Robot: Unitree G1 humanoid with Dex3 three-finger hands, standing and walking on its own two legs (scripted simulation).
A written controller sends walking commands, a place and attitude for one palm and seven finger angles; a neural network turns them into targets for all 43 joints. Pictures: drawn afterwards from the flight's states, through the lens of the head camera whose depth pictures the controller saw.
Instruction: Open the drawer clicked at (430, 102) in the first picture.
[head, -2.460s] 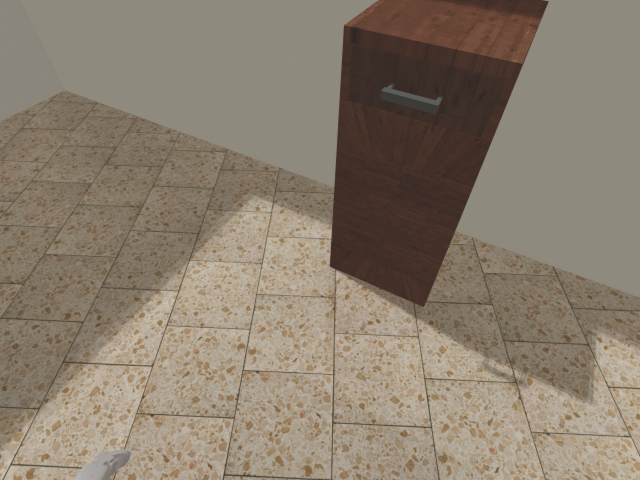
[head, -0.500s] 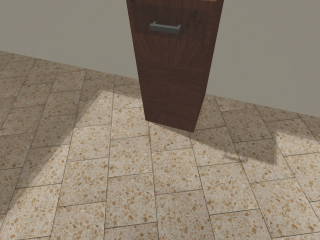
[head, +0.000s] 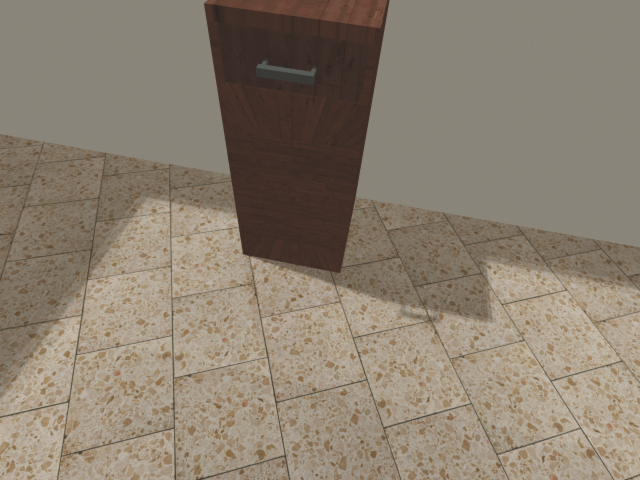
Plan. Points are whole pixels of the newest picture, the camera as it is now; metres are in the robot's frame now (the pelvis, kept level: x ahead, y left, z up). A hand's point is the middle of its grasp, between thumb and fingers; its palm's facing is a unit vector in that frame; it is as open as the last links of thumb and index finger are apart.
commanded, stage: take the last steps up to it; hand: left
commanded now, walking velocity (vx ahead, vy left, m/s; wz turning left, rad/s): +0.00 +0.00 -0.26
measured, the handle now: (287, 70) +0.95 +0.16 +0.03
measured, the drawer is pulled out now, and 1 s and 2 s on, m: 0.00 0.00 0.00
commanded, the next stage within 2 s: come to a stop and stand still in 1.36 s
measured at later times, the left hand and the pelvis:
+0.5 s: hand out of the picture +0.11 +0.17 -0.16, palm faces -0.09 -0.98 -0.18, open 7.4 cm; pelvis +0.03 +0.01 +0.00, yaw -5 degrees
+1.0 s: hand (143, 464) +0.16 +0.27 -0.19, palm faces +0.01 -0.99 -0.14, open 7.4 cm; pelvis +0.19 +0.09 +0.00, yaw -4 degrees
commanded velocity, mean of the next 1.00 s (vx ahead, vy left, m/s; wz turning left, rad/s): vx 0.28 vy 0.03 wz -0.01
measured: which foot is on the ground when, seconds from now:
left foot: down 0.00-0.46, up 0.48-0.84, down 0.86-1.00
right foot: down 0.00-0.00, up 0.02-0.44, down 0.46-0.86, up 0.88-1.00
